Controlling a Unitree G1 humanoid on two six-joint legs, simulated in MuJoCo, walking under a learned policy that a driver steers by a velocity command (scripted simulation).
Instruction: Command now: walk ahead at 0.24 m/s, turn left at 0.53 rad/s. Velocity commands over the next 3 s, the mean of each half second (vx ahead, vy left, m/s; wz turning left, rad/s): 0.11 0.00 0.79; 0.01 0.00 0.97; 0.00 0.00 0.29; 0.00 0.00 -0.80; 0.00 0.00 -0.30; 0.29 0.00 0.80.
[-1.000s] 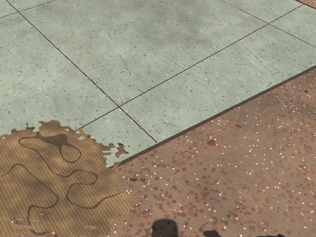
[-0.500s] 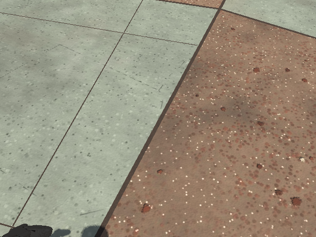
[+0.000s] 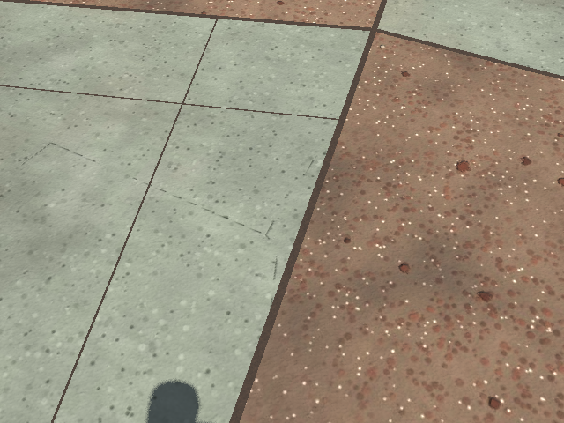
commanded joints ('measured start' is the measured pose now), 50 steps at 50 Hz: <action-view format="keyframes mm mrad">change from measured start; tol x32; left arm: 1 -64 141 33 -75 -11 9 44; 50 -122 241 105 -167 -16 76 0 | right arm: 1 26 -8 0 -52 -9 -3 39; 7 354 -190 -78 -36 -21 13 47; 50 -51 -116 -49 -273 -3 140 23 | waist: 1 -2 -82 -113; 8 -52 285 -185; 12 -11 -122 -217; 28 -50 170 -204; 32 -82 -316 -214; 50 0 -200 -159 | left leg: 1 204 -67 117 -197 196 5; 7 607 -122 46 -418 225 179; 8 747 53 -296 -331 766 294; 9 899 232 -766 -476 528 505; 12 599 115 -562 -576 -29 363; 28 515 -72 -580 -460 -74 188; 32 134 -312 -226 66 -642 49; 37 29 -131 -80 447 -360 -45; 50 259 -13 97 -92 -324 -13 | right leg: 1 -38 -214 -21 -6 806 35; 6 -20 -273 -17 433 990 71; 8 -450 11 44 1019 -356 163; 9 -581 80 298 1244 -383 189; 30 -105 -93 347 -18 189 141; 33 -24 -498 733 -71 317 -141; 50 7 -435 99 -13 364 -52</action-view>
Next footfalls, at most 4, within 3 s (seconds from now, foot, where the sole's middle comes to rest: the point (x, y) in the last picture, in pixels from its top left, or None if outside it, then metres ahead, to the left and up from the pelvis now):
0.14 left None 0.26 0.10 -0.77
0.60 right None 0.37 -0.06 -0.77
1.08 left None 0.14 0.10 -0.77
1.58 right None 0.34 -0.01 -0.77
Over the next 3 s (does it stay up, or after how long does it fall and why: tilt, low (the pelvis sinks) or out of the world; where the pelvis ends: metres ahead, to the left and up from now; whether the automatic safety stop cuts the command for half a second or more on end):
stays up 0.31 0.19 -0.01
